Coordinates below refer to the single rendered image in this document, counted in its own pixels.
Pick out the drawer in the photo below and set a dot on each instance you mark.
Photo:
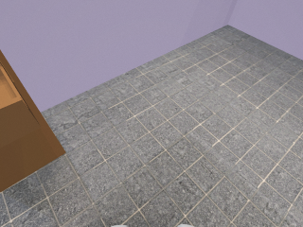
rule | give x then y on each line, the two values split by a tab
16	118

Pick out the cabinet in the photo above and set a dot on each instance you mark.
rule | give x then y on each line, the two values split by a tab
31	152

